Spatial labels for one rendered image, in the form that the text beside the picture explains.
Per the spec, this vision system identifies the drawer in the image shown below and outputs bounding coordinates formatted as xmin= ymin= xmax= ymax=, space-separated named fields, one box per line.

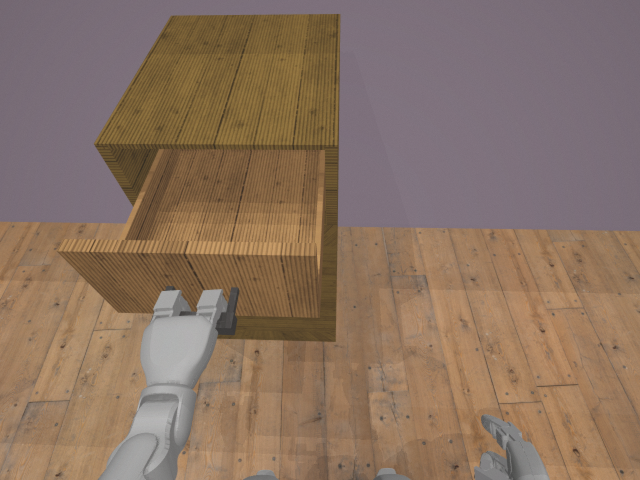
xmin=57 ymin=149 xmax=326 ymax=318

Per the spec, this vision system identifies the cabinet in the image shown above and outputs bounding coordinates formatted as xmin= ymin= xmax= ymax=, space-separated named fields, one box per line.
xmin=94 ymin=14 xmax=340 ymax=342

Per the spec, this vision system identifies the robot left forearm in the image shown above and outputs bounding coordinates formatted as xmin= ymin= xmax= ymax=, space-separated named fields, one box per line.
xmin=98 ymin=383 xmax=197 ymax=480

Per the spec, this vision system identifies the robot right shin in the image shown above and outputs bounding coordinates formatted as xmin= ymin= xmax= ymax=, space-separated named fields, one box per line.
xmin=376 ymin=468 xmax=396 ymax=477

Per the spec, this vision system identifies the handle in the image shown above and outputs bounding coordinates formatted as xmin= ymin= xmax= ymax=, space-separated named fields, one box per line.
xmin=151 ymin=286 xmax=239 ymax=335

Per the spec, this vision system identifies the robot right hand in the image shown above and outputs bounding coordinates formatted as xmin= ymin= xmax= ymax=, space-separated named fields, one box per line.
xmin=474 ymin=414 xmax=550 ymax=480

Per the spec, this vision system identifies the robot left hand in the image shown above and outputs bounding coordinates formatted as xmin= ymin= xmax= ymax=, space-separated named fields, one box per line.
xmin=140 ymin=289 xmax=228 ymax=389

